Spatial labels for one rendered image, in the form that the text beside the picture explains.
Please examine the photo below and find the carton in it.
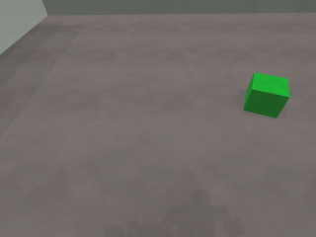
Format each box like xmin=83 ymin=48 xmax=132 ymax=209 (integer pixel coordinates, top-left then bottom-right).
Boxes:
xmin=243 ymin=72 xmax=289 ymax=119

